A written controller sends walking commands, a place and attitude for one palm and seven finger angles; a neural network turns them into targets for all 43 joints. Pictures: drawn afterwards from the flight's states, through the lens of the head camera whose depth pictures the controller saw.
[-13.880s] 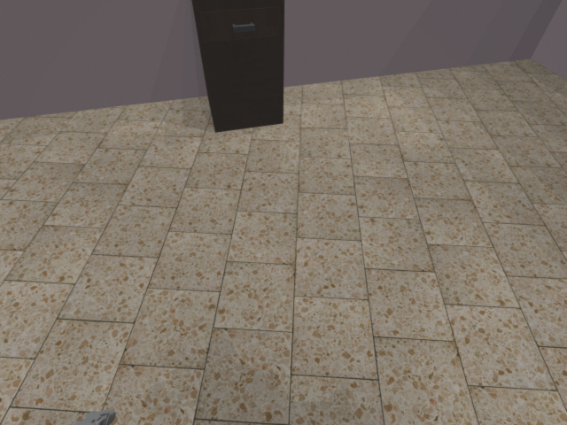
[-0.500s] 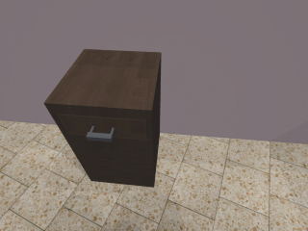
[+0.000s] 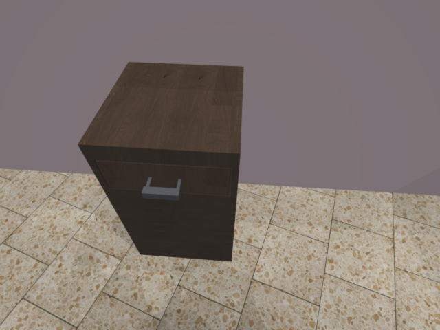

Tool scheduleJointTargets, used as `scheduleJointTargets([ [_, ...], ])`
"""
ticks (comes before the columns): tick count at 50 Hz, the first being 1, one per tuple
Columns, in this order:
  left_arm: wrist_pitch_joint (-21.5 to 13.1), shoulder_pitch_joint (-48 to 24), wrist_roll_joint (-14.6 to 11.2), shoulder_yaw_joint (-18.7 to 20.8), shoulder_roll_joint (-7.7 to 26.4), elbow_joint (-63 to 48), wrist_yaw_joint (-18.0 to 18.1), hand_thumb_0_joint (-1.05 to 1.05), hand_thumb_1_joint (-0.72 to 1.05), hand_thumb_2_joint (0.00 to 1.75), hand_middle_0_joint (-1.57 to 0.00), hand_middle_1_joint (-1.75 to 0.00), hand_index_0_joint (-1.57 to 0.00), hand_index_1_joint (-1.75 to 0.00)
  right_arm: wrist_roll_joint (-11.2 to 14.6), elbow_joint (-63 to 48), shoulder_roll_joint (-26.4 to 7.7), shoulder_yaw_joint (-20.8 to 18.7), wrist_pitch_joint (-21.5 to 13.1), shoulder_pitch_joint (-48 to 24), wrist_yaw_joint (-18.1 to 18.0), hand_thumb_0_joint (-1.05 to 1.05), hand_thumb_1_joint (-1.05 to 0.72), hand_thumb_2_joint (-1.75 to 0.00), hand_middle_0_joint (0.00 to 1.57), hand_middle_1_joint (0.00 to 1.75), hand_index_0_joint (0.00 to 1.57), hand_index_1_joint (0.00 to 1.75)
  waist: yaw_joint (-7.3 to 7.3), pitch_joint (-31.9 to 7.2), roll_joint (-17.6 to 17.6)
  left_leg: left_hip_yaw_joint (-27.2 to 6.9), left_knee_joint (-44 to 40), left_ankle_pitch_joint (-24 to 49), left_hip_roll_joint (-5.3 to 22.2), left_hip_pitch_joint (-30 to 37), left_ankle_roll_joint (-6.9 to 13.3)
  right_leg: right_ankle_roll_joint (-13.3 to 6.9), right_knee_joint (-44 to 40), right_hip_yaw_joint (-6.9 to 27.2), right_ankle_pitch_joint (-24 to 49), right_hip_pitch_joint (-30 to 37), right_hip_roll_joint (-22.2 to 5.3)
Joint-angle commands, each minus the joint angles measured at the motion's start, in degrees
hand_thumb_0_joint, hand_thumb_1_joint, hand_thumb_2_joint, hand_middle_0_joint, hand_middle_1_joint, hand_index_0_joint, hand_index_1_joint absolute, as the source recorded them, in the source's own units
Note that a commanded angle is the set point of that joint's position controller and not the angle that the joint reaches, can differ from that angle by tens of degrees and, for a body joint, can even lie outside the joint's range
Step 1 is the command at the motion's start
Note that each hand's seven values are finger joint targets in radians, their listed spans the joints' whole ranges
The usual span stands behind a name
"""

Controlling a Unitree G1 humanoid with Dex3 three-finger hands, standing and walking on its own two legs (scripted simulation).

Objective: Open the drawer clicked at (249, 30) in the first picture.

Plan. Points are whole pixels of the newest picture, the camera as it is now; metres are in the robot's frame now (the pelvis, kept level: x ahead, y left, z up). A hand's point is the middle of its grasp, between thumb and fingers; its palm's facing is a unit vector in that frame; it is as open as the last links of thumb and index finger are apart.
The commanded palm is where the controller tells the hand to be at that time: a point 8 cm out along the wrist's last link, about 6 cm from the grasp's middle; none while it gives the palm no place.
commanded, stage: come to a stop and stand still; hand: left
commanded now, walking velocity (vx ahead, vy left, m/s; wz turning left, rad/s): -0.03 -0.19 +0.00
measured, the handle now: (163, 187) +0.51 +0.21 -0.16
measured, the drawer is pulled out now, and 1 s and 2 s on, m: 0.00 0.00 0.00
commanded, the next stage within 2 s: look again from close up in 1.04 s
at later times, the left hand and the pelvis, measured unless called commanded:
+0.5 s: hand out of the picture -0.02 +0.10 -0.17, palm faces +0.03 -0.99 -0.14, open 7.4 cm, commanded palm none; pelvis +0.01 -0.04 +0.00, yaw +0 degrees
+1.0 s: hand out of the picture -0.04 +0.08 -0.17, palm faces +0.08 -0.98 -0.17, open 7.4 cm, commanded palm none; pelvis +0.00 -0.07 +0.00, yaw +1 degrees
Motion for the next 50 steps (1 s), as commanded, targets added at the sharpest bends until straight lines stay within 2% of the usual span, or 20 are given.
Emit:
scheduleJointTargets([
  [1, -0.5, 4.5, -0.7, -0.4, 1.0, -0.2, -0.3, 0.0, 0.9, 0.9, -0.2, -0.3, -0.2, -0.3, 0.4, 1.1, -6.0, -1.0, -1.4, 6.2, -1.1, 0.0, -0.9, -0.9, 0.2, 0.3, 0.2, 0.3, -0.71, 2.2, 2.8, -12.0, -7.7, 30.3, 14.3, 4.7, 1.8, -0.8, 0.0, 1.5, 2.4, -2.1, -0.4],
  [4, 0.1, 4.4, -0.5, -0.1, 1.1, -0.2, -0.5, 0.0, 0.9, 0.9, -0.2, -0.3, -0.2, -0.3, 0.4, 2.3, -5.8, -1.3, -1.2, 5.6, -1.6, 0.0, -0.9, -0.9, 0.2, 0.3, 0.2, 0.3, -0.94, 3.4, 3.3, -11.7, -6.9, 32.1, 15.5, 4.6, 3.2, -0.5, 2.3, 2.1, -0.1, -3.1, -0.8],
  [7, 0.5, 5.0, -0.4, 0.2, 1.1, 0.1, -0.6, 0.0, 0.9, 0.9, -0.2, -0.3, -0.2, -0.3, 0.3, 2.9, -5.3, -1.5, -0.9, 4.2, -1.7, 0.0, -0.9, -0.9, 0.2, 0.3, 0.2, 0.3, -0.38, 4.8, 4.4, -10.9, -6.5, 28.1, 15.4, 1.2, 3.7, -0.7, 2.6, 2.3, 0.3, -2.0, -1.2],
  [9, 0.0, 6.8, -0.4, 0.1, 0.7, 0.8, -0.6, 0.0, 0.9, 0.9, -0.2, -0.3, -0.2, -0.3, 0.4, 2.9, -4.6, -1.7, -0.8, 2.8, -1.5, 0.0, -0.9, -0.9, 0.2, 0.3, 0.2, 0.3, 0.08, 4.0, 2.7, -9.0, -4.5, 23.3, 12.6, 0.2, 2.1, -1.0, -2.0, 3.4, 8.6, 0.6, -1.4],
  [11, -0.7, 7.0, -0.7, -0.1, 1.1, 1.3, -0.3, 0.0, 0.9, 0.9, -0.2, -0.3, -0.2, -0.3, 0.6, 3.3, -3.0, -1.4, -0.6, 3.1, -1.2, 0.0, -0.9, -0.9, 0.2, 0.3, 0.2, 0.3, -0.68, 3.8, -1.3, -7.6, -3.8, 17.4, 9.8, -0.2, 0.3, -1.9, -4.1, 5.0, 16.7, 2.6, -2.2],
  [14, -1.4, 7.0, -0.8, -0.6, 1.2, 1.5, -0.1, 0.0, 0.9, 0.9, -0.2, -0.3, -0.2, -0.3, 0.7, 4.2, -2.0, -1.1, -0.8, 3.5, -0.9, 0.0, -0.9, -0.9, 0.2, 0.3, 0.2, 0.3, -1.1, 3.0, -1.1, -6.7, -4.5, 14.2, 8.9, 1.7, -0.4, -2.4, -5.7, 5.6, 18.7, 2.8, -3.1],
  [15, -1.6, 7.1, -0.8, -0.7, 1.3, 1.6, 0.0, 0.0, 0.9, 0.9, -0.2, -0.3, -0.2, -0.3, 0.7, 4.4, -1.9, -1.1, -0.9, 3.7, -0.8, 0.0, -0.9, -0.9, 0.2, 0.3, 0.2, 0.3, -1.19, 2.3, -1.3, -6.5, -4.6, 13.6, 8.9, 2.3, -0.6, -2.5, -6.1, 5.6, 18.7, 3.1, -3.2],
  [17, -1.8, 7.1, -0.8, -0.9, 1.1, 1.6, 0.1, 0.0, 0.9, 0.9, -0.2, -0.3, -0.2, -0.3, 0.7, 4.7, -1.7, -0.9, -0.8, 3.9, -0.7, 0.0, -0.9, -0.9, 0.2, 0.3, 0.2, 0.3, -1.25, 3.9, -1.2, -6.5, -5.3, 11.7, 8.8, 1.9, -0.7, -2.6, -7.2, 5.5, 17.0, 2.6, -2.9],
  [22, -2.2, 8.2, -0.8, -1.3, 0.9, 2.1, 0.1, 0.0, 0.9, 0.9, -0.2, -0.3, -0.2, -0.3, 0.8, 4.7, -1.7, -0.6, -0.6, 3.5, -0.6, 0.0, -0.9, -0.9, 0.2, 0.3, 0.2, 0.3, -1.24, 4.5, 0.4, -6.3, -5.8, 9.3, 8.4, 2.6, -1.0, -2.8, -9.4, 6.1, 15.1, 2.0, -2.9],
  [30, -2.8, 9.4, -0.8, -1.3, 1.1, 2.4, 0.1, 0.0, 0.9, 0.9, -0.2, -0.3, -0.2, -0.3, 0.8, 4.3, -1.7, -0.6, -0.3, 3.6, -0.6, 0.0, -0.9, -0.9, 0.2, 0.3, 0.2, 0.3, -1.32, 4.0, -0.1, -5.9, -5.1, 7.3, 7.9, 2.5, -1.8, -2.9, -11.6, 6.7, 15.9, 3.0, -3.5],
  [32, -2.8, 9.3, -0.8, -1.3, 1.0, 2.3, 0.2, 0.0, 0.9, 0.9, -0.2, -0.3, -0.2, -0.3, 0.8, 4.3, -1.6, -0.5, -0.1, 3.9, -0.6, 0.0, -0.9, -0.9, 0.2, 0.3, 0.2, 0.3, -1.38, 5.1, 0.0, -5.9, -5.2, 6.4, 7.8, 1.8, -1.9, -2.9, -12.1, 6.9, 14.5, 2.6, -3.3],
  [39, -2.7, 9.8, -0.9, -1.1, 1.4, 2.1, 0.2, 0.0, 0.9, 0.9, -0.2, -0.3, -0.2, -0.3, 0.7, 4.1, -1.4, -0.4, 0.5, 4.8, -0.5, 0.0, -0.9, -0.9, 0.2, 0.3, 0.2, 0.3, -1.22, 6.4, -1.6, -5.5, -4.2, 4.3, 7.1, 0.3, -2.2, -1.7, -14.9, 8.0, 9.1, 1.9, -3.4],
  [42, -2.6, 9.7, -0.9, -1.0, 1.4, 1.8, 0.3, 0.0, 0.9, 0.9, -0.2, -0.3, -0.2, -0.3, 0.7, 4.1, -1.3, -0.4, 0.6, 5.3, -0.5, 0.0, -0.9, -0.9, 0.2, 0.3, 0.2, 0.3, -1.24, 6.8, -1.0, -5.4, -4.2, 3.7, 6.9, -0.3, -2.2, -1.5, -15.5, 8.2, 7.0, 1.7, -3.3],
  [48, -2.6, 10.0, -1.0, -0.7, 1.6, 1.5, 0.3, 0.0, 0.9, 0.9, -0.2, -0.3, -0.2, -0.3, 0.6, 4.1, -1.2, -0.4, 0.6, 6.5, -0.5, 0.0, -0.9, -0.9, 0.2, 0.3, 0.2, 0.3, -1.06, 6.4, -1.4, -5.5, -3.6, 3.9, 6.7, -1.1, -2.2, -1.0, -16.2, 8.4, 6.0, 2.5, -3.4],
  [50, -2.7, 10.0, -1.0, -0.6, 1.8, 1.5, 0.2, 0.0, 0.9, 0.9, -0.2, -0.3, -0.2, -0.3, 0.6, 4.1, -1.1, -0.4, 0.5, 6.6, -0.6, 0.0, -0.9, -0.9, 0.2, 0.3, 0.2, 0.3, -0.95, 5.7, -1.4, -5.4, -3.7, 4.5, 6.8, -1.3, -2.3, -1.0, -15.6, 7.8, 8.5, 3.6, -3.5],
])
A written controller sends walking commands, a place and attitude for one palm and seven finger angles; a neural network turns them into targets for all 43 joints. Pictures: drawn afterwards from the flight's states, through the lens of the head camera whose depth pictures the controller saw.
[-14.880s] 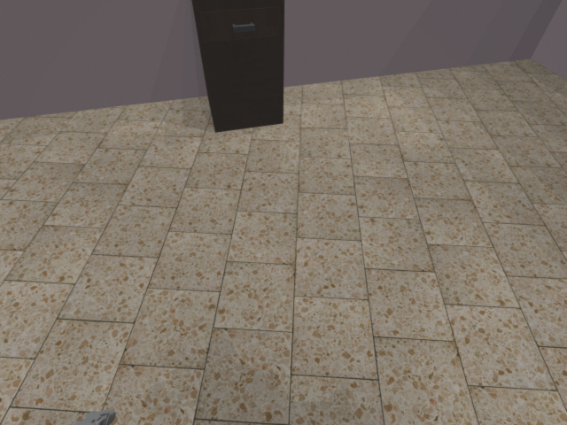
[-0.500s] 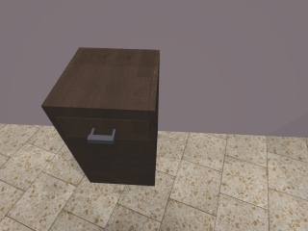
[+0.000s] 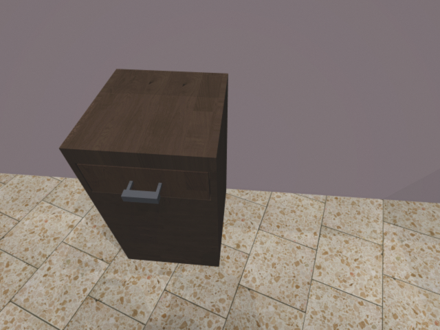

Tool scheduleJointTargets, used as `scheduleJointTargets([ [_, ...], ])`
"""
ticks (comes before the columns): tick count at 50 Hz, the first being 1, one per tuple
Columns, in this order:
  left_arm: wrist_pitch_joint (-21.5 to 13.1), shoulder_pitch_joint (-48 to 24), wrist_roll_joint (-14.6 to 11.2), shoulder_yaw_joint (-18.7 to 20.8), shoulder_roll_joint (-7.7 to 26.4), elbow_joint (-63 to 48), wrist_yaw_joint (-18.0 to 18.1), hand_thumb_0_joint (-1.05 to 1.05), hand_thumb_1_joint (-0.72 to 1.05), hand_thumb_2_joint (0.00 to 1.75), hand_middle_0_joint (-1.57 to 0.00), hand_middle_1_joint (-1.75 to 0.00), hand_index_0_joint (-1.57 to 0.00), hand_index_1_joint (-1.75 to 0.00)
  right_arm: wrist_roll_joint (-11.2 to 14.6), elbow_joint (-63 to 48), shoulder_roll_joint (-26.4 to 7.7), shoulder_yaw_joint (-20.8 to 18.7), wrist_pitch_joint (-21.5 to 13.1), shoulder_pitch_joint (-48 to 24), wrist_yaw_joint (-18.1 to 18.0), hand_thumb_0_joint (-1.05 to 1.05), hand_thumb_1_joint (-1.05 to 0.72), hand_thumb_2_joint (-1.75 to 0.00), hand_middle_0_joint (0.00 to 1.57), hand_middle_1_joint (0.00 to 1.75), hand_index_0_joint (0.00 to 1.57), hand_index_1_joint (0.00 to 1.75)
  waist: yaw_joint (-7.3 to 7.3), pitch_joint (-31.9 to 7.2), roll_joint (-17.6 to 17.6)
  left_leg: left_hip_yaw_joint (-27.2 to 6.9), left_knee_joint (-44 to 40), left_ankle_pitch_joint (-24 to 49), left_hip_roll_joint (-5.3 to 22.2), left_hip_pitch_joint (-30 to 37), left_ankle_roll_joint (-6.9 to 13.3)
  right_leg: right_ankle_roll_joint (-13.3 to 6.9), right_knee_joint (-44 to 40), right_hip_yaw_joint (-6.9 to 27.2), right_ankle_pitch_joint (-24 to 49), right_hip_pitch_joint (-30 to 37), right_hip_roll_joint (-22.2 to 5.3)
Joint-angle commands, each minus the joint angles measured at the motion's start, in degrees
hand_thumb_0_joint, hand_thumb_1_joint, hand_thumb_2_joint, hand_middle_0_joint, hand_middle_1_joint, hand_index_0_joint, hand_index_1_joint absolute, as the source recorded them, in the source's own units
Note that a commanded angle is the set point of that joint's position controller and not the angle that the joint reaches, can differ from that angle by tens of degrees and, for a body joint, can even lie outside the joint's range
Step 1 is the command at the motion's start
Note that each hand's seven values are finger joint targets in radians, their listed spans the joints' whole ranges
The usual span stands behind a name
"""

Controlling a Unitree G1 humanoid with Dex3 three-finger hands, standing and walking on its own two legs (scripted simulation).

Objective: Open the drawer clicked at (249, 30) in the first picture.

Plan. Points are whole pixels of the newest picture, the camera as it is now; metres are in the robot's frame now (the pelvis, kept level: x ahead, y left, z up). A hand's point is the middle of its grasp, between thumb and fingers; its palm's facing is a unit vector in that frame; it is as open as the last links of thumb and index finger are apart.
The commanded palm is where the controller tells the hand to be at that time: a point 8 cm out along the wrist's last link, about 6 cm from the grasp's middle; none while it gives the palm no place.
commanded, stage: come to a stop and stand still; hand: left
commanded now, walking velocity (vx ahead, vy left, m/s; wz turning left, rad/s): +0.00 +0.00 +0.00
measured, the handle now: (143, 190) +0.52 +0.27 -0.16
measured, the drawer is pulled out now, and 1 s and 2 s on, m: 0.00 0.00 0.00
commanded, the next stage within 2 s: look again from close up in 0.04 s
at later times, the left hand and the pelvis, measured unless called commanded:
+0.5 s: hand out of the picture +0.01 +0.22 -0.18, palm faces +0.01 -0.98 -0.22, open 7.4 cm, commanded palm none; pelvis -0.01 +0.04 +0.00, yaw -1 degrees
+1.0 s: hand (84, 304) +0.17 +0.27 -0.05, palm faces -0.08 -0.51 -0.86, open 7.7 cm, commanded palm +0.12 +0.27 -0.04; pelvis -0.02 +0.07 -0.02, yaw -1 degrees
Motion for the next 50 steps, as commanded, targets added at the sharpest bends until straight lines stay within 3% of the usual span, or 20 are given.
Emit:
scheduleJointTargets([
  [1, -0.5, 5.4, -0.3, 1.2, 5.4, -1.0, 0.3, 0.0, 0.9, 0.9, -0.2, -0.3, -0.2, -0.3, 0.2, -0.3, -2.7, -0.6, -0.5, 6.7, -0.1, 0.0, -0.9, -0.9, 0.2, 0.3, 0.2, 0.3, -0.28, 5.9, -2.2, -1.8, -2.3, 2.5, 0.2, -3.9, 3.2, 4.7, -8.4, 11.6, 4.8, -2.4, -10.1],
  [6, -0.6, 5.4, -0.4, 1.1, 5.2, -1.0, 0.2, 0.0, 0.9, 0.9, -0.2, -0.3, -0.2, -0.3, 0.1, -0.3, -2.7, -0.4, -0.6, 7.2, -0.1, 0.0, -0.9, -0.9, 0.2, 0.3, 0.2, 0.3, -0.29, 5.8, -1.1, -2.0, -2.8, 3.7, 0.5, -3.6, 3.2, 4.1, -7.3, 11.0, 6.4, -2.4, -9.9],
  [7, -1.7, 6.2, 0.3, 2.4, 9.6, -0.3, 2.5, 0.0, 0.9, 0.9, -0.2, -0.3, -0.2, -0.3, 0.3, -3.6, -6.6, -2.2, -1.5, -0.4, 0.3, 0.0, -0.9, -0.9, 0.2, 0.3, 0.2, 0.3, 1.31, 10.4, -8.3, 4.2, 12.6, -9.9, -1.4, -15.1, 0.1, 15.2, -5.7, 16.6, 53.2, -0.6, -14.7],
  [8, -2.0, 5.7, 0.6, 3.1, 10.9, -2.8, 2.3, 0.0, 0.9, 0.9, -0.2, -0.3, -0.2, -0.3, 0.5, -5.6, -4.5, -2.7, 0.0, 6.5, -0.3, 0.0, -0.9, -0.9, 0.2, 0.3, 0.2, 0.3, -3.13, 3.7, -5.6, -1.9, 17.2, -11.1, -2.5, -12.4, 2.1, 15.9, -3.7, 16.1, 58.1, 3.2, -17.5],
  [10, -1.2, 1.5, 0.0, 3.1, 9.9, -4.7, 2.0, 0.0, 0.9, 0.9, -0.2, -0.3, -0.2, -0.3, 1.0, -6.7, -2.4, -2.3, -1.0, 7.6, 0.2, 0.0, -0.9, -0.9, 0.2, 0.3, 0.2, 0.3, -3.29, -6.6, 1.0, -1.8, 13.9, -5.9, -2.6, -7.0, 3.0, 3.2, -0.7, 11.0, 35.7, 4.2, -15.3],
  [12, -1.4, 0.2, 0.0, 2.5, 8.3, -5.1, 1.0, 0.0, 0.9, 0.9, -0.2, -0.3, -0.2, -0.3, 0.3, -6.9, -1.7, -1.6, -0.7, 6.3, 0.7, 0.0, -0.9, -0.9, 0.2, 0.3, 0.2, 0.3, -2.66, -5.3, -0.9, -1.7, 8.0, -3.1, -2.9, -3.8, 3.0, -1.5, -3.5, 12.8, 9.2, -1.6, -15.0],
  [14, -0.9, -0.6, 0.0, 1.8, 6.1, -4.8, 0.6, 0.0, 0.9, 0.9, -0.2, -0.3, -0.2, -0.3, -0.2, -6.6, -3.5, -1.7, -0.8, 7.3, 0.8, 0.0, -0.9, -0.9, 0.2, 0.3, 0.2, 0.3, -2.93, 3.0, -3.4, -4.2, 4.0, -1.6, -0.9, -4.4, 4.2, -0.4, -4.9, 13.1, -5.8, -9.7, -12.4],
  [16, -0.5, -0.8, -0.1, 1.4, 5.3, -4.9, 0.5, 0.0, 0.9, 0.9, -0.2, -0.3, -0.2, -0.3, -0.5, -6.3, -4.3, -1.3, -1.2, 7.4, 0.8, 0.0, -0.9, -0.9, 0.2, 0.3, 0.2, 0.3, -2.05, 6.7, 3.2, -7.4, -0.1, -1.0, 1.0, -8.6, 5.3, 0.7, -2.3, 11.4, -6.7, -9.8, -9.6],
  [19, -0.1, 0.9, -0.2, 0.9, 5.7, -4.0, -0.1, 0.0, 0.9, 0.9, -0.2, -0.3, -0.2, -0.3, -0.3, -6.7, -5.4, -0.8, -1.7, 4.8, 0.6, 0.0, -0.9, -0.9, 0.2, 0.3, 0.2, 0.3, -0.11, 6.7, 2.4, -8.9, -3.8, -1.3, 1.8, -12.2, 6.0, 1.6, 0.8, 9.4, -0.4, -4.5, -8.2],
  [36, 0.3, 1.2, -0.2, 0.4, 5.9, -2.6, -0.1, 0.0, 0.9, 0.9, -0.2, -0.3, -0.2, -0.3, -0.1, -3.4, -6.9, -0.2, -2.3, 3.7, 0.4, 0.0, -0.9, -0.9, 0.2, 0.3, 0.2, 0.3, -0.12, 4.6, 0.0, -8.3, -7.0, 6.3, 1.7, -5.4, 6.2, 3.1, 2.1, 8.3, 4.6, -3.6, -9.0],
  [37, 0.3, 1.4, -0.3, 0.4, 5.8, -2.5, -0.1, 0.0, 0.9, 0.9, -0.2, -0.3, -0.2, -0.3, -0.1, -3.4, -7.2, -0.1, -2.3, 3.7, 0.3, 0.0, -0.9, -0.9, 0.2, 0.3, 0.2, 0.3, -0.14, 4.3, -0.5, -8.4, -6.8, 7.0, 1.8, -4.9, 6.2, 3.1, 2.2, 8.5, 4.8, -3.7, -9.0],
  [38, -0.5, 3.7, 0.4, 0.2, 8.7, -0.8, 2.0, 0.0, 0.9, 0.9, -0.2, -0.3, -0.2, -0.3, 0.7, -7.9, -10.0, -0.8, -2.3, -3.2, 1.0, 0.0, -0.9, -0.9, 0.2, 0.3, 0.2, 0.3, 1.75, 8.1, -10.5, -6.2, 3.9, 14.8, 3.0, -11.0, 4.7, 4.7, 1.8, 9.5, 19.6, -5.7, -11.6],
  [39, -9.8, -42.2, 8.4, -1.6, 25.0, -86.4, 2.2, 0.0, 0.88, 0.89, -0.2, -0.32, -0.2, -0.32, 3.7, -28.2, -19.5, -1.6, -10.5, -3.0, -1.5, 0.0, -0.9, -0.9, 0.2, 0.3, 0.2, 0.3, -5.12, -21.5, 7.1, -7.9, -1.5, 20.8, -2.9, 4.6, 5.5, 3.2, 8.1, 12.9, 13.7, -2.0, -4.1],
  [40, -5.2, -18.8, 9.6, -0.5, 21.9, -72.5, 6.7, 0.0, 0.85, 0.88, -0.2, -0.33, -0.2, -0.33, 3.4, -24.9, -15.8, -1.5, -16.3, -9.0, -3.5, 0.0, -0.9, -0.9, 0.2, 0.3, 0.2, 0.3, -0.2, -21.6, 17.4, -8.5, -1.7, 28.7, -0.1, 10.0, 2.5, 2.5, 12.9, 7.8, 0.0, -8.1, -4.7],
  [41, 3.1, -3.7, 9.1, -4.3, 12.8, -67.5, 9.7, 0.0, 0.83, 0.87, -0.21, -0.34, -0.21, -0.34, 4.0, -23.9, -12.7, -2.6, -18.5, -8.2, -3.1, 0.0, -0.9, -0.9, 0.2, 0.3, 0.2, 0.3, -0.58, -12.8, 14.4, -10.1, -5.5, 21.8, 0.0, 1.7, -0.4, 3.9, 17.2, 5.3, -8.1, -14.2, -4.3],
  [42, 5.1, -1.3, 11.1, -9.0, 6.6, -66.8, 10.4, 0.0, 0.81, 0.86, -0.21, -0.36, -0.21, -0.36, 4.4, -23.1, -11.9, -2.3, -19.5, -6.4, -3.1, 0.0, -0.9, -0.9, 0.2, 0.3, 0.2, 0.3, -1.4, -8.4, 10.8, -9.2, -3.8, 19.2, -0.9, -0.2, 0.3, 4.5, 17.2, 4.9, -6.7, -16.0, -4.1],
  [43, 4.9, -3.2, 14.6, -10.1, 8.0, -70.8, 11.3, 0.0, 0.78, 0.85, -0.21, -0.37, -0.21, -0.37, 3.9, -25.5, -13.8, -2.9, -20.4, -8.7, -2.8, 0.0, -0.9, -0.9, 0.2, 0.3, 0.2, 0.3, -1.58, -3.6, 8.0, -9.9, -1.6, 16.2, -1.2, -3.1, 0.8, 4.2, 15.6, 5.0, -5.9, -18.3, -4.0],
  [46, 4.3, -3.3, 31.5, -8.5, 14.0, -72.6, 15.5, 0.0, 0.71, 0.82, -0.21, -0.42, -0.21, -0.42, 0.2, -31.7, -17.0, -3.4, -18.3, -10.7, -1.1, 0.0, -0.9, -0.9, 0.2, 0.3, 0.2, 0.3, -2.89, -7.0, -1.7, -12.3, 6.7, 7.6, -3.4, -11.2, 2.5, 2.4, 12.7, 8.3, -3.0, -20.2, -2.2],
  [48, 4.5, 7.0, 42.5, -9.2, 10.1, -64.6, 18.6, 0.0, 0.67, 0.8, -0.22, -0.45, -0.22, -0.45, -1.6, -36.9, -16.5, -4.6, -13.8, -14.7, 0.7, 0.0, -0.9, -0.9, 0.2, 0.3, 0.2, 0.3, 0.03, -5.9, -12.4, -9.6, 9.9, 1.7, -5.1, -16.0, 3.1, 1.9, 11.7, 8.1, -11.1, -22.5, -1.5],
  [50, 3.4, 17.8, 50.5, -8.9, 8.3, -59.5, 20.1, 0.0, 0.62, 0.78, -0.22, -0.48, -0.22, -0.48, -2.1, -40.7, -16.5, -5.2, -7.9, -18.2, 3.0, 0.0, -0.9, -0.9, 0.2, 0.3, 0.2, 0.3, 3.52, -2.0, -15.4, -6.6, 10.8, -1.1, -6.0, -21.0, 3.2, 0.9, 11.3, 9.1, -12.6, -23.3, -1.4],
])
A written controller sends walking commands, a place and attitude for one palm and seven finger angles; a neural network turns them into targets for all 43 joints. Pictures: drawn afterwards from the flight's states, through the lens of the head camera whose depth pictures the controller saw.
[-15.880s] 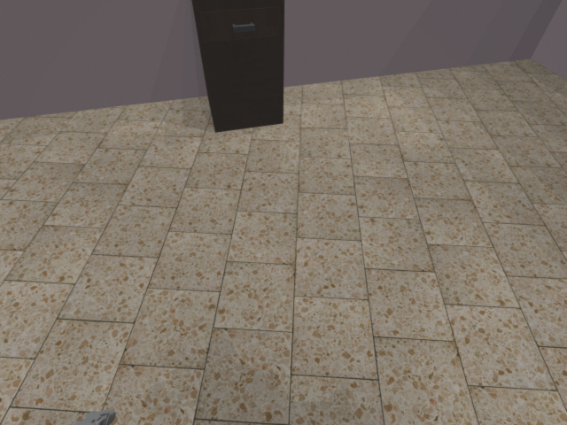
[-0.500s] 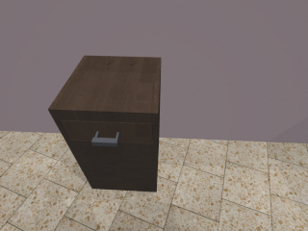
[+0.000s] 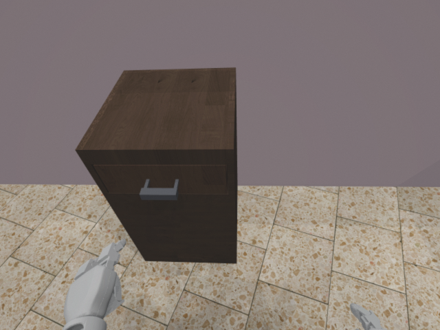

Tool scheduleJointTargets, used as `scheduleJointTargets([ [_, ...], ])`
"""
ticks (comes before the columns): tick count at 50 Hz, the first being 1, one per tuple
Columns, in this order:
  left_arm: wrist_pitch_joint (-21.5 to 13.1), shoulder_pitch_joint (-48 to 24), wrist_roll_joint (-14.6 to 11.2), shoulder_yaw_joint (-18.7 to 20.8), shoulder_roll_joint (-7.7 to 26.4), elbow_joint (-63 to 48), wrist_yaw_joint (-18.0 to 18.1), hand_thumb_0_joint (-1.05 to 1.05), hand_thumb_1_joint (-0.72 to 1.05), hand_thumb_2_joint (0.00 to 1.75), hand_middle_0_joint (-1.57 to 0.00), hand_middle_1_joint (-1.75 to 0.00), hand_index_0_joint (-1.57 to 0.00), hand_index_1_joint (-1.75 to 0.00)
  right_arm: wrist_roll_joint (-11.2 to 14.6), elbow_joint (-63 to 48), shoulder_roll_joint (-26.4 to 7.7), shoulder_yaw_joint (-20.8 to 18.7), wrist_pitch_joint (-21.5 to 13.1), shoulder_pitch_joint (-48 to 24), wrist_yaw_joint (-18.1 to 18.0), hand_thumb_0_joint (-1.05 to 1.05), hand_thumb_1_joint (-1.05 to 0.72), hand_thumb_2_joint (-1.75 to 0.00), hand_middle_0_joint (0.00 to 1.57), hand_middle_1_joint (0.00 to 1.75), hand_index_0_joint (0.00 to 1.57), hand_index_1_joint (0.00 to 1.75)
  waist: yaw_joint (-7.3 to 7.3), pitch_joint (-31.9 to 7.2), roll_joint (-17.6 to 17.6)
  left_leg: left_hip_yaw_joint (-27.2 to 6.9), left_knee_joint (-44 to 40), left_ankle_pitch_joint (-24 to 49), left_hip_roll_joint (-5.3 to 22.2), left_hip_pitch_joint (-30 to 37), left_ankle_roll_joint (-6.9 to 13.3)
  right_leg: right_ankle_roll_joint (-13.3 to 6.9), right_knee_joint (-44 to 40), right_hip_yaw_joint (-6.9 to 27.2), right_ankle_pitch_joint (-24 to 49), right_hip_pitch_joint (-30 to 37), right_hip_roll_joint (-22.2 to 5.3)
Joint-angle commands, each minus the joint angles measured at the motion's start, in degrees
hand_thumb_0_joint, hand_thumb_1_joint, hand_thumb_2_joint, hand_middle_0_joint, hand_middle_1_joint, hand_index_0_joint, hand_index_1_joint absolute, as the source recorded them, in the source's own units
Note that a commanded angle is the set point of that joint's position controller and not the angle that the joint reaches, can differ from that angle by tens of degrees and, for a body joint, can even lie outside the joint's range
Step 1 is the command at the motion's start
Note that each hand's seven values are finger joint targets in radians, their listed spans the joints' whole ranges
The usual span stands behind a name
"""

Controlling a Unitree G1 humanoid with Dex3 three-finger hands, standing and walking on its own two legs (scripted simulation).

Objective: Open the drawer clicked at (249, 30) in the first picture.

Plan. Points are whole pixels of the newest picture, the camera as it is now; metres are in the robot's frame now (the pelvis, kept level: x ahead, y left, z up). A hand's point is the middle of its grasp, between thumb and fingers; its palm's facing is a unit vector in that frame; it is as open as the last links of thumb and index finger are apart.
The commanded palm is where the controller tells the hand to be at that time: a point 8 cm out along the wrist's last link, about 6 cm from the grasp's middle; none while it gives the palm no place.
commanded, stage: raise the hand with hooked fingers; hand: left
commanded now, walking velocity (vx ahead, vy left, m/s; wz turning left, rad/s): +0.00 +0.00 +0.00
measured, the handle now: (160, 188) +0.53 +0.21 -0.14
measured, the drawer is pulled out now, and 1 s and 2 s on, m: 0.00 0.00 0.00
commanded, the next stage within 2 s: move the hooked fingers above the handle in 1.66 s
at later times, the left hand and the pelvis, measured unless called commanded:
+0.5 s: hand (119, 274) +0.23 +0.20 -0.01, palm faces -0.01 -0.11 -0.99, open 10.5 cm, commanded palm +0.20 +0.21 +0.05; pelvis +0.01 -0.05 -0.01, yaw +1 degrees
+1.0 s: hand (121, 224) +0.30 +0.20 +0.05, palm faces +0.05 -0.10 -0.99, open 13.3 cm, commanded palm +0.28 +0.21 +0.11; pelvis +0.02 -0.02 +0.01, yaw -2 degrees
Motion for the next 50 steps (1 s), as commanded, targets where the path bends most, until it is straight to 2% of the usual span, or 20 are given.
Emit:
scheduleJointTargets([
  [1, -4.1, 19.0, 18.2, -0.6, -1.9, 0.3, 4.2, 0.0, 0.6, 0.77, -0.22, -0.5, -0.22, -0.5, -1.2, -18.9, -4.7, -2.7, 6.0, -13.6, 4.4, 0.0, -0.9, -0.9, 0.2, 0.3, 0.2, 0.3, 6.45, 1.9, -15.2, -7.0, -3.0, 6.3, 2.2, -6.6, -4.2, -4.0, -6.8, 5.0, -3.2, -3.1, 3.5],
  [4, -7.6, 15.5, 23.5, 5.8, 4.8, -5.7, 6.5, 0.0, 0.53, 0.74, -0.23, -0.54, -0.23, -0.54, -0.6, -23.3, -3.1, -1.6, 11.0, -17.1, 6.1, 0.0, -0.9, -0.9, 0.2, 0.3, 0.2, 0.3, 8.95, -2.0, -10.1, -5.9, -1.8, 8.9, 1.5, -7.2, -4.4, -4.3, -3.7, 6.5, 4.0, 0.3, 2.9],
  [6, -8.5, 8.5, 26.5, 10.3, 9.7, -9.1, 9.0, 0.0, 0.48, 0.72, -0.23, -0.57, -0.23, -0.57, -0.8, -23.7, -2.2, -1.3, 13.3, -17.1, 6.1, 0.0, -0.9, -0.9, 0.2, 0.3, 0.2, 0.3, 9.38, -3.7, -6.9, -6.0, -0.4, 8.7, 0.9, -7.4, -4.2, -4.3, -2.9, 8.6, 4.7, -0.2, 3.1],
  [9, -8.9, -3.4, 30.2, 10.4, 11.7, -15.8, 12.1, 0.0, 0.41, 0.69, -0.24, -0.62, -0.24, -0.62, -2.1, -24.4, -1.2, -1.4, 14.8, -15.4, 6.2, 0.0, -0.9, -0.9, 0.2, 0.3, 0.2, 0.3, 7.34, -10.9, -1.0, -6.5, 3.9, 11.3, 0.8, -2.6, -3.6, -4.5, -1.7, 13.5, 6.2, -4.4, 3.0],
  [10, -9.2, -5.6, 30.8, 11.3, 12.8, -17.4, 12.8, 0.0, 0.39, 0.68, -0.24, -0.63, -0.24, -0.63, -2.4, -24.6, -1.3, -1.4, 15.0, -15.1, 6.0, 0.0, -0.9, -0.9, 0.2, 0.3, 0.2, 0.3, 6.64, -12.5, 0.2, -6.3, 5.5, 11.8, 0.8, -1.4, -3.5, -4.5, -1.5, 14.4, 6.7, -5.7, 2.9],
  [11, -9.5, -11.3, 31.3, 11.9, 14.7, -20.0, 13.2, 0.0, 0.36, 0.67, -0.24, -0.64, -0.24, -0.64, -3.0, -23.7, -1.3, -1.5, 15.3, -14.6, 5.9, 0.0, -0.9, -0.9, 0.2, 0.3, 0.2, 0.3, 5.12, -13.5, -0.9, -7.2, 7.2, 11.3, 0.7, -1.0, -3.4, -4.3, -1.4, 15.7, 5.7, -7.4, 2.6],
  [14, -10.3, -15.5, 28.0, 9.5, 13.0, -20.8, 11.6, 0.0, 0.29, 0.64, -0.24, -0.69, -0.24, -0.69, -3.0, -23.4, -1.9, -1.6, 15.1, -15.3, 5.2, 0.0, -0.9, -0.9, 0.2, 0.3, 0.2, 0.3, 2.15, -13.5, 2.6, -7.3, 9.7, 9.1, 0.7, -0.1, -2.5, -3.5, -1.7, 14.3, 5.3, -10.2, 2.1],
  [16, -9.9, -16.1, 25.3, 8.0, 12.1, -19.4, 9.5, 0.0, 0.25, 0.62, -0.25, -0.72, -0.25, -0.72, -2.6, -22.3, -1.8, -1.2, 15.0, -15.4, 4.7, 0.0, -0.9, -0.9, 0.2, 0.3, 0.2, 0.3, 0.82, -12.0, 1.4, -7.8, 9.3, 9.2, 0.6, -1.4, -1.9, -2.8, -2.2, 12.7, 8.1, -8.1, 2.1],
  [18, -9.0, -12.9, 23.7, 7.4, 11.8, -16.7, 7.0, 0.0, 0.2, 0.6, -0.25, -0.75, -0.25, -0.75, -2.4, -22.0, -1.7, -0.8, 15.1, -15.3, 4.2, 0.0, -0.9, -0.9, 0.2, 0.3, 0.2, 0.3, 1.3, -11.1, -2.1, -7.2, 7.7, 9.7, 0.7, -3.6, -1.6, -1.9, -3.1, 10.9, 12.4, -2.8, 1.9],
  [21, -7.4, -7.1, 21.7, 9.7, 13.5, -12.8, 3.1, 0.0, 0.13, 0.57, -0.25, -0.8, -0.25, -0.8, -1.9, -21.6, -1.5, 0.3, 15.4, -15.5, 3.6, 0.0, -0.9, -0.9, 0.2, 0.3, 0.2, 0.3, 3.31, -11.4, -7.8, -7.0, 4.7, 11.2, 0.5, -7.5, -1.8, -1.0, -4.0, 11.7, 21.2, 6.7, 1.3],
  [25, -8.7, -5.2, 21.3, 13.0, 17.0, -13.1, 0.3, 0.0, 0.04, 0.53, -0.26, -0.86, -0.26, -0.86, -1.6, -20.5, -1.4, 0.5, 14.8, -14.6, 3.2, 0.0, -0.9, -0.9, 0.2, 0.3, 0.2, 0.3, 5.2, -12.1, -8.0, -6.4, 1.3, 12.9, 0.6, -8.0, -2.3, -0.1, -4.3, 12.3, 30.1, 13.9, -0.1],
  [26, -9.3, -5.2, 21.3, 15.0, 18.5, -14.0, 0.6, 0.0, 0.01, 0.52, -0.26, -0.87, -0.26, -0.87, -1.7, -20.3, -1.6, 0.5, 14.8, -15.1, 3.1, 0.0, -0.9, -0.9, 0.2, 0.3, 0.2, 0.3, 5.88, -12.6, -6.3, -6.5, 0.9, 13.2, 0.5, -7.6, -2.3, -0.5, -4.4, 12.6, 29.7, 14.9, 0.0],
  [28, -10.6, -7.0, 21.4, 14.9, 17.7, -16.5, 1.4, 0.0, -0.03, 0.5, -0.27, -0.9, -0.27, -0.9, -1.8, -19.9, -1.2, 0.0, 14.7, -14.6, 3.2, 0.0, -0.9, -0.9, 0.2, 0.3, 0.2, 0.3, 5.52, -13.9, -4.3, -6.6, 0.6, 13.5, 0.3, -7.0, -2.3, -0.4, -4.6, 12.7, 30.7, 15.8, -0.6],
  [30, -11.6, -8.9, 21.3, 15.1, 17.3, -17.2, 2.5, 0.0, -0.08, 0.48, -0.27, -0.93, -0.27, -0.93, -1.8, -19.5, -1.4, -0.7, 14.5, -14.5, 3.2, 0.0, -0.9, -0.9, 0.2, 0.3, 0.2, 0.3, 4.98, -13.6, -3.6, -7.1, 0.1, 13.0, 0.3, -6.4, -2.1, -0.8, -5.1, 11.7, 27.3, 13.9, -0.2],
  [32, -11.8, -11.0, 21.0, 16.1, 17.7, -16.5, 4.1, 0.0, -0.13, 0.46, -0.27, -0.96, -0.27, -0.96, -1.7, -19.2, -1.6, -1.4, 14.2, -13.8, 3.0, 0.0, -0.9, -0.9, 0.2, 0.3, 0.2, 0.3, 4.35, -13.0, -5.5, -7.1, 0.4, 12.0, 0.2, -7.0, -1.9, -0.5, -5.8, 12.0, 24.7, 13.3, -0.3],
  [34, -11.3, -11.6, 20.7, 15.9, 17.3, -15.7, 5.0, 0.0, -0.17, 0.44, -0.28, -0.99, -0.28, -0.99, -1.3, -18.8, -1.9, -2.1, 13.9, -13.1, 3.0, 0.0, -0.9, -0.9, 0.2, 0.3, 0.2, 0.3, 4.32, -14.7, -4.4, -6.8, 0.0, 12.9, 0.1, -5.8, -1.9, -0.6, -5.6, 11.1, 25.7, 13.7, -0.3],
  [36, -9.7, -14.1, 20.6, 15.8, 17.6, -15.0, 5.3, 0.0, -0.22, 0.42, -0.28, -1.02, -0.28, -1.02, -0.9, -18.9, -2.2, -2.3, 14.1, -13.7, 2.9, 0.0, -0.9, -0.9, 0.2, 0.3, 0.2, 0.3, 4.29, -15.0, -5.3, -6.7, -0.7, 13.2, 0.1, -5.1, -1.8, -0.7, -5.9, 10.3, 24.1, 13.7, 0.1],
  [40, -6.0, -16.3, 20.3, 12.0, 16.0, -15.1, 3.1, 0.0, -0.31, 0.38, -0.29, -1.08, -0.29, -1.08, 0.1, -18.5, -2.9, -2.8, 14.3, -14.0, 2.9, 0.0, -0.9, -0.9, 0.2, 0.3, 0.2, 0.3, 4.51, -14.6, -1.8, -6.1, -3.1, 17.4, 0.7, 0.0, -1.8, -1.1, -6.7, 7.7, 24.9, 13.8, 0.7],
  [45, -2.7, -22.2, 20.4, 10.4, 17.2, -14.0, -1.3, 0.0, -0.43, 0.33, -0.29, -1.15, -0.29, -1.15, 1.1, -18.8, -2.8, -2.0, 15.0, -14.7, 2.2, 0.0, -0.9, -0.9, 0.2, 0.3, 0.2, 0.3, 4.79, -10.2, -3.9, -6.2, -6.8, 17.8, 1.4, 3.1, -1.8, -1.1, -9.7, 6.0, 20.2, 14.0, 1.3],
  [50, -2.2, -30.8, 20.9, 9.8, 18.4, -12.1, -4.7, 0.0, -0.5, 0.3, -0.3, -1.2, -0.3, -1.2, 1.7, -18.8, -2.2, -1.0, 15.6, -14.8, 1.9, 0.0, -0.9, -0.9, 0.2, 0.3, 0.2, 0.3, 4.93, -7.6, -1.9, -6.3, -10.0, 17.4, 1.8, 6.3, -2.0, -1.5, -12.1, 4.4, 16.7, 14.3, 1.6],
])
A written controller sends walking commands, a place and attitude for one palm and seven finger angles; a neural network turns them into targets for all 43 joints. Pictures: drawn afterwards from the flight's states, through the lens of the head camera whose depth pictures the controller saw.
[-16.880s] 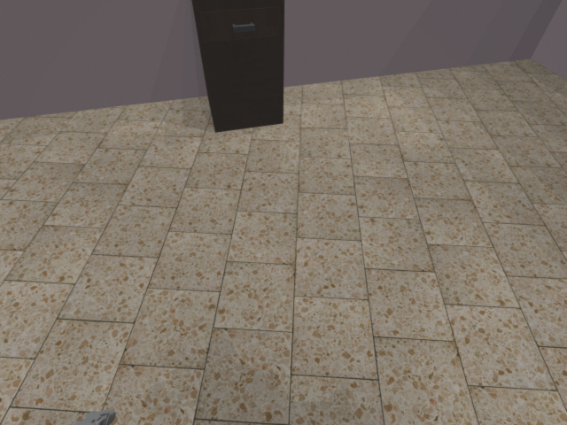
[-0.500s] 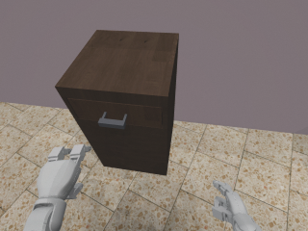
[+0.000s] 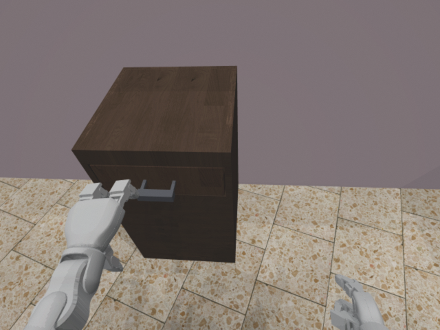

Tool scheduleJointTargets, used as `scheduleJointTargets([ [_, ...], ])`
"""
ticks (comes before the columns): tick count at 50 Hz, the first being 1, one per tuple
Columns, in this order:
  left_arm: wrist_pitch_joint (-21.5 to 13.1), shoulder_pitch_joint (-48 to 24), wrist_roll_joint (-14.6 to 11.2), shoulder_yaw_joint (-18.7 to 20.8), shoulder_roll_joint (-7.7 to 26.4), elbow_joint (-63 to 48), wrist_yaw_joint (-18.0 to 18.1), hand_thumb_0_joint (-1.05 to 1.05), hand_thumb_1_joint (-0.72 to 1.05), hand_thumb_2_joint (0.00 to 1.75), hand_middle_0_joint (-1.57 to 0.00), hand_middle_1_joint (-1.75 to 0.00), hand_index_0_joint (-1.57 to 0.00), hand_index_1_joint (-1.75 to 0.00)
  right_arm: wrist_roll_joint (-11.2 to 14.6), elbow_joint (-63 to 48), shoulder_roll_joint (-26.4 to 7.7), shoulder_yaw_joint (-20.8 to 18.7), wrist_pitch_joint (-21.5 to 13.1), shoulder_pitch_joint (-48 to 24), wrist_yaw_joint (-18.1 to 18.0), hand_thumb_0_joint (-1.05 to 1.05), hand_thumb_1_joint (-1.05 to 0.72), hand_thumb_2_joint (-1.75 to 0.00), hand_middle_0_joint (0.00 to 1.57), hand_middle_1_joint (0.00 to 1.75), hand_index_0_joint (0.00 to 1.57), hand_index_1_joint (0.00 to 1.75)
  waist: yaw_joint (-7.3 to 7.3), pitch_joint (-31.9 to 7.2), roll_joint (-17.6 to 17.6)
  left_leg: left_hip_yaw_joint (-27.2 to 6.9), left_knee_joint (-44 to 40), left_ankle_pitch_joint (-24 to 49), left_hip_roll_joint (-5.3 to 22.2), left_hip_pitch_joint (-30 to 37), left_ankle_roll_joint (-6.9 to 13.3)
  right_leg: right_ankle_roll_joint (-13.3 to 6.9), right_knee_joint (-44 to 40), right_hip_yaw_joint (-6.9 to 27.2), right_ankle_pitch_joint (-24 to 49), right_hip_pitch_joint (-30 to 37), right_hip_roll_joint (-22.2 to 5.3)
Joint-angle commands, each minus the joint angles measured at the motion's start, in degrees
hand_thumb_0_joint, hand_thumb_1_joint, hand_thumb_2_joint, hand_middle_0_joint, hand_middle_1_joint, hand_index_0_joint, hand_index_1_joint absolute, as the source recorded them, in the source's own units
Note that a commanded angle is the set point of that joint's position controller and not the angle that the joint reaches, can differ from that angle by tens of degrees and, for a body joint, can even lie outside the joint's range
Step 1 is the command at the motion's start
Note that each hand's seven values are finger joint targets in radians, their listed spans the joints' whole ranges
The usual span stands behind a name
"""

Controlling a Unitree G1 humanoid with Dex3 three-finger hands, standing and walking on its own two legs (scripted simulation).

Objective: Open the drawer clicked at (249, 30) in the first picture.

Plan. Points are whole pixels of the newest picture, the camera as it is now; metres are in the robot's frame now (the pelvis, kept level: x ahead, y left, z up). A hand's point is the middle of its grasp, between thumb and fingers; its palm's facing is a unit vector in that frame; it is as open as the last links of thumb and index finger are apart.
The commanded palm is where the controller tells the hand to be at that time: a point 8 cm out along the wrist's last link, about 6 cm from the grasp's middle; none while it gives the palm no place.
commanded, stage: raise the hand with hooked fingers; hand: left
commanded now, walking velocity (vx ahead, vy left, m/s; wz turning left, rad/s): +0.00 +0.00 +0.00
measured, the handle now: (157, 189) +0.50 +0.26 -0.15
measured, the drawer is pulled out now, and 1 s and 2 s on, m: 0.00 0.00 0.00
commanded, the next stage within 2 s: move the hooked fingers above the handle in 0.66 s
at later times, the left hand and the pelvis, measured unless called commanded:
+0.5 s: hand (94, 211) +0.29 +0.26 +0.08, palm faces -0.02 -0.09 -1.00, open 13.9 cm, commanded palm +0.27 +0.27 +0.14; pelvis -0.01 +0.02 +0.01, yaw +1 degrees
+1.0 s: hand (106, 209) +0.31 +0.26 +0.05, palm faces -0.05 -0.08 -1.00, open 13.9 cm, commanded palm +0.30 +0.27 +0.11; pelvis -0.01 +0.02 +0.01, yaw +1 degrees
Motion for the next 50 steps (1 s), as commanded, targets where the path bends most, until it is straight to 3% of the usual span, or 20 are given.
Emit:
scheduleJointTargets([
  [1, 0.4, -16.0, 0.0, 7.7, 12.9, -9.8, -0.6, 0.0, -0.5, 0.3, -0.3, -1.2, -0.3, -1.2, 0.6, -9.3, -4.6, -0.6, -2.4, -7.1, -0.2, 0.0, -0.9, -0.9, 0.2, 0.3, 0.2, 0.3, 1.15, -9.5, -1.5, -2.6, -6.6, 17.4, 0.4, 3.1, 0.2, 0.0, -6.9, 3.0, 14.9, 11.0, -1.8],
  [4, 0.1, -20.0, -0.1, 5.7, 11.8, -9.0, -2.5, 0.0, -0.5, 0.3, -0.3, -1.2, -0.3, -1.2, 0.9, -9.1, -4.1, -0.3, -2.4, -7.0, -0.2, 0.0, -0.9, -0.9, 0.2, 0.3, 0.2, 0.3, 0.68, -9.4, -0.4, -2.7, -7.3, 18.2, 0.5, 5.4, 0.1, 0.0, -8.0, 2.2, 14.9, 10.7, -1.7],
  [6, -0.3, -22.5, -0.8, 6.1, 12.9, -8.1, -4.0, 0.0, -0.5, 0.3, -0.3, -1.2, -0.3, -1.2, 1.0, -9.2, -4.3, -0.1, -2.3, -6.8, -0.3, 0.0, -0.9, -0.9, 0.2, 0.3, 0.2, 0.3, 0.4, -9.3, -2.6, -2.8, -8.1, 17.8, 0.5, 5.5, 0.1, 0.1, -8.9, 2.1, 14.2, 11.7, -1.7],
  [13, -2.5, -30.3, -2.0, 6.4, 15.3, -6.4, -7.9, 0.0, -0.5, 0.3, -0.3, -1.2, -0.3, -1.2, 1.3, -8.4, -4.5, 0.2, -2.0, -5.9, -0.4, 0.0, -0.9, -0.9, 0.2, 0.3, 0.2, 0.3, -0.06, -10.0, -0.9, -3.4, -9.4, 20.2, 0.8, 8.0, -0.2, 0.0, -10.5, 1.0, 15.0, 12.4, -1.7],
  [18, -4.5, -24.0, -3.3, 6.9, 14.4, -5.7, -9.7, 0.0, -0.5, 0.3, -0.3, -1.2, -0.3, -1.2, 1.3, -8.8, -5.0, -0.4, -1.5, -4.7, 0.7, 0.0, -0.9, -0.9, 0.2, 0.3, 0.2, 0.3, 1.0, -10.2, -1.3, -3.8, -9.8, 24.7, 1.3, 8.2, -0.7, -0.2, -10.6, 0.5, 17.4, 13.2, -1.6],
  [22, -6.4, -24.4, -3.3, 7.9, 15.1, -8.2, -8.5, 0.0, -0.5, 0.3, -0.3, -1.2, -0.3, -1.2, 1.2, -9.2, -5.3, -0.8, -1.6, -4.1, 1.1, 0.0, -0.9, -0.9, 0.2, 0.3, 0.2, 0.3, 1.26, -11.2, -1.0, -4.6, -10.0, 25.1, 1.6, 8.4, -1.1, -0.4, -10.3, 0.1, 15.7, 12.3, -1.5],
  [26, -7.4, -25.3, -3.2, 10.8, 17.9, -9.8, -6.1, 0.0, -0.5, 0.3, -0.3, -1.2, -0.3, -1.2, 1.2, -8.8, -5.6, -1.4, -1.7, -3.7, 0.9, 0.0, -0.9, -0.9, 0.2, 0.3, 0.2, 0.3, 1.32, -12.4, -0.2, -4.8, -9.8, 25.7, 1.7, 9.0, -1.4, -0.4, -10.2, 0.4, 15.6, 12.2, -1.4],
  [29, -7.0, -25.4, -3.1, 9.6, 16.6, -9.3, -4.8, 0.0, -0.5, 0.3, -0.3, -1.2, -0.3, -1.2, 1.3, -8.1, -5.6, -1.6, -1.9, -3.3, 0.9, 0.0, -0.9, -0.9, 0.2, 0.3, 0.2, 0.3, 1.08, -12.8, 0.9, -4.8, -9.6, 26.3, 1.8, 9.6, -1.6, -0.4, -9.9, 0.1, 15.5, 11.0, -1.5],
  [32, -5.8, -24.8, -3.3, 8.7, 15.8, -8.1, -4.6, 0.0, -0.5, 0.3, -0.3, -1.2, -0.3, -1.2, 1.7, -8.0, -5.7, -1.6, -1.9, -3.3, 0.9, 0.0, -0.9, -0.9, 0.2, 0.3, 0.2, 0.3, 0.8, -13.1, -0.2, -4.7, -9.8, 25.2, 1.7, 8.9, -1.4, -0.3, -10.0, 0.2, 15.3, 11.6, -1.5],
  [35, -5.1, -24.8, -3.2, 7.6, 15.5, -8.3, -5.1, 0.0, -0.5, 0.3, -0.3, -1.2, -0.3, -1.2, 1.6, -7.9, -5.9, -1.6, -1.9, -3.6, 0.9, 0.0, -0.9, -0.9, 0.2, 0.3, 0.2, 0.3, 0.56, -12.7, 0.1, -4.5, -9.8, 25.3, 1.8, 9.3, -1.3, -0.2, -10.2, 0.2, 15.5, 11.3, -1.6],
  [37, -4.9, -24.0, -3.6, 7.4, 15.2, -7.7, -5.7, 0.0, -0.5, 0.3, -0.3, -1.2, -0.3, -1.2, 1.7, -8.2, -5.8, -1.4, -2.0, -3.6, 0.8, 0.0, -0.9, -0.9, 0.2, 0.3, 0.2, 0.3, 0.52, -12.2, -1.7, -4.5, -10.0, 24.3, 1.8, 8.7, -1.0, -0.1, -10.5, 0.2, 15.2, 11.8, -1.6],
  [41, -5.0, -28.5, -2.9, 6.1, 14.5, -2.8, -6.3, 0.0, -0.5, 0.3, -0.3, -1.2, -0.3, -1.2, 2.0, -7.4, -6.0, -1.1, -1.7, -3.3, 0.5, 0.0, -0.9, -0.9, 0.2, 0.3, 0.2, 0.3, -0.71, -8.0, -2.8, -4.0, -10.0, 20.0, 1.5, 6.1, -0.7, -0.1, -10.8, 0.1, 12.5, 8.5, -1.4],
  [43, -5.8, -31.6, -2.2, 5.3, 14.0, -1.5, -6.0, 0.0, -0.5, 0.3, -0.3, -1.2, -0.3, -1.2, 1.8, -7.2, -5.9, -1.2, -1.9, -2.3, 0.2, 0.0, -0.9, -0.9, 0.2, 0.3, 0.2, 0.3, -0.75, -10.3, -2.7, -3.8, -9.2, 19.6, 1.3, 6.4, -0.5, -0.2, -10.1, 0.2, 12.2, 8.1, -1.4],
  [46, -7.1, -32.8, -1.2, 7.9, 16.8, 0.8, -5.0, 0.0, -0.5, 0.3, -0.3, -1.2, -0.3, -1.2, 1.5, -7.1, -6.0, -1.5, -1.8, -1.6, 0.0, 0.0, -0.9, -0.9, 0.2, 0.3, 0.2, 0.3, -0.42, -12.7, -1.3, -3.6, -7.6, 20.2, 0.8, 5.5, -0.4, -0.3, -8.9, 0.8, 13.5, 8.5, -1.3],
  [48, -7.8, -34.4, -1.0, 5.7, 13.9, 2.6, -4.3, 0.0, -0.5, 0.3, -0.3, -1.2, -0.3, -1.2, 1.4, -7.1, -5.5, -1.7, -1.9, -1.0, 0.0, 0.0, -0.9, -0.9, 0.2, 0.3, 0.2, 0.3, -0.85, -12.8, -1.2, -3.5, -6.6, 21.0, 1.0, 5.3, -0.4, -0.3, -8.0, 0.4, 13.9, 6.6, -1.4],
  [50, -8.1, -35.3, -0.4, 7.3, 15.5, 4.4, -3.3, 0.0, -0.5, 0.3, -0.3, -1.2, -0.3, -1.2, 1.2, -6.8, -5.7, -2.0, -1.9, -0.3, -0.2, 0.0, -0.9, -0.9, 0.2, 0.3, 0.2, 0.3, -0.67, -14.9, -1.2, -2.9, -5.3, 21.7, 0.7, 4.5, -0.1, -0.3, -7.1, 1.1, 15.8, 7.0, -1.4],
])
